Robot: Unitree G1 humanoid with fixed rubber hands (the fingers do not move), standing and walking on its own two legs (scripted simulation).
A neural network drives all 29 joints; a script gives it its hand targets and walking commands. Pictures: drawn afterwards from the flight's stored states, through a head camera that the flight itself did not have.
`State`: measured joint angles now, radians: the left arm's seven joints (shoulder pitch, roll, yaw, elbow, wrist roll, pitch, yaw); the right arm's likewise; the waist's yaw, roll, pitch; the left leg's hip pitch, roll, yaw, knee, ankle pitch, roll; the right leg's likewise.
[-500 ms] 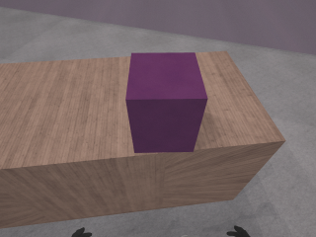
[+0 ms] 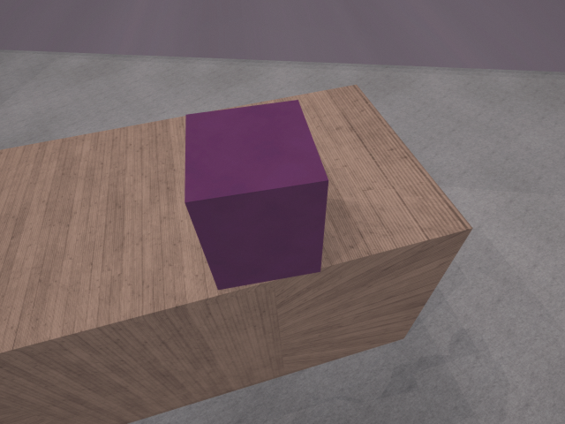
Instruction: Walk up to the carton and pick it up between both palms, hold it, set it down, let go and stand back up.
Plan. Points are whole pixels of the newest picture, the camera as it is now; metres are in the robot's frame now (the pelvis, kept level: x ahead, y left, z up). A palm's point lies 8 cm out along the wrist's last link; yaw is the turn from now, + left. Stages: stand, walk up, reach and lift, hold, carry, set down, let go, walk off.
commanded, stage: walk up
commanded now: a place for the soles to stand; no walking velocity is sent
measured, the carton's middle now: (256, 197) +0.50 +0.06 +0.00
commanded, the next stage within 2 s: none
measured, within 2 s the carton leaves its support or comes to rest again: neither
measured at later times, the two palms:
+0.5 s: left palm out of the picture +0.15 +0.19 -0.12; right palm out of the picture +0.00 -0.28 -0.15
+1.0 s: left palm (176, 410) +0.19 +0.19 -0.14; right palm (499, 423) +0.15 -0.30 -0.13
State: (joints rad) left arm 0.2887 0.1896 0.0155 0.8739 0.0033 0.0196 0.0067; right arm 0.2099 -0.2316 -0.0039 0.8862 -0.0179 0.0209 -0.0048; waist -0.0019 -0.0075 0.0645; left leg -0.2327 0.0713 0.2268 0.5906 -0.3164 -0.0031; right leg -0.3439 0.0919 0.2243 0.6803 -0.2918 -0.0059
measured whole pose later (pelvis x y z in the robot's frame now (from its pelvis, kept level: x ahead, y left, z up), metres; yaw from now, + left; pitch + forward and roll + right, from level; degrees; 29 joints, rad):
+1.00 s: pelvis +0.07 -0.05 -0.01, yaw +3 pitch -2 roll +2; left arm 0.08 0.23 0.01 0.87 0.02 0.05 0.03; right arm 0.23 -0.18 -0.05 0.81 -0.01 0.01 -0.02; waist -0.02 -0.07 0.13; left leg -0.36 -0.06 0.01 0.74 -0.34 0.04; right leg -0.35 -0.04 -0.02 0.84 -0.51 0.01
